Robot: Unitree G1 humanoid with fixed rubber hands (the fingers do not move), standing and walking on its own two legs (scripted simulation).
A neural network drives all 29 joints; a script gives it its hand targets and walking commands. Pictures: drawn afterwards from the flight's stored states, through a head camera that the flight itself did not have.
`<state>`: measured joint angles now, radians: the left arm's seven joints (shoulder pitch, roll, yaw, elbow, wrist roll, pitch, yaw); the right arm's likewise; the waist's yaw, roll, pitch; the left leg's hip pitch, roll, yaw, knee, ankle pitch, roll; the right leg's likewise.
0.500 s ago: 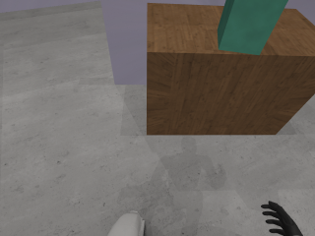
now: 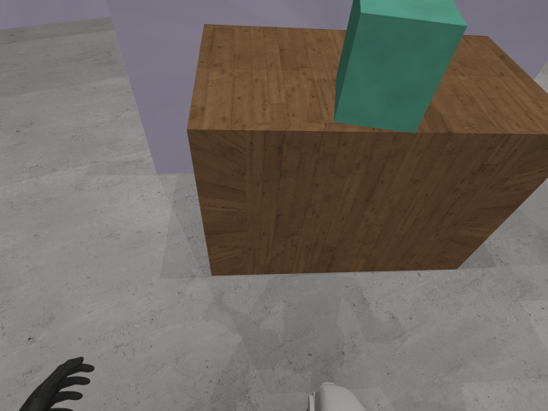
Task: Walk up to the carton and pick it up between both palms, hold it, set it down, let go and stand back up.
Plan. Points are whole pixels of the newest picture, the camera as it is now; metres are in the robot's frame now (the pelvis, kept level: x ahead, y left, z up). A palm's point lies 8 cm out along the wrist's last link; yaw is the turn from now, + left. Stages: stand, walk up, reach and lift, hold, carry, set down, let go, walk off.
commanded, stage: walk up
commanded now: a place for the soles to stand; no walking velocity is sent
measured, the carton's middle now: (387, 57) +0.83 -0.28 +0.10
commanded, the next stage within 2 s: none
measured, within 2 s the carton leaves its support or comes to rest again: neither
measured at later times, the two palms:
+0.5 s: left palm (125, 356) +0.21 +0.23 -0.08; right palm out of the picture +0.24 -0.43 -0.01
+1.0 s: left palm (223, 308) +0.29 +0.08 -0.09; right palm (544, 257) +0.38 -0.52 -0.05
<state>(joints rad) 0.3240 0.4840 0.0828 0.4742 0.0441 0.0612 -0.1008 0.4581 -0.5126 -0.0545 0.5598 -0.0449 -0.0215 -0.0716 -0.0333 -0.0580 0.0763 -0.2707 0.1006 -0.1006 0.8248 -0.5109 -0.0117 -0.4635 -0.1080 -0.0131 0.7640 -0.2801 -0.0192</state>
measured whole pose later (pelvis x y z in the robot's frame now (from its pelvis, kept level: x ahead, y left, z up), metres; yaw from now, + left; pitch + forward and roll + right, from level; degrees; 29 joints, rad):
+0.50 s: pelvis +0.14 -0.10 +0.02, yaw +4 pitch -4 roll -1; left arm 0.35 0.49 0.09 0.55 0.04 0.10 -0.08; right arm 0.39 -0.45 -0.03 0.57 -0.04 -0.06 -0.08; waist 0.00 -0.11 0.12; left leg -0.29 0.08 0.03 0.73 -0.37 -0.02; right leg -0.52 -0.07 0.06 1.12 -0.38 0.01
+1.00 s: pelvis +0.23 -0.23 +0.02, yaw +6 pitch -4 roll -1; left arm 0.25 0.42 0.02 0.71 -0.01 0.07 -0.04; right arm 0.24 -0.40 0.00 0.69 -0.01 -0.02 -0.03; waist 0.01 -0.03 0.12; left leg -0.32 0.05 0.01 0.75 -0.36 -0.01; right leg -0.30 -0.02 -0.10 0.70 -0.31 -0.01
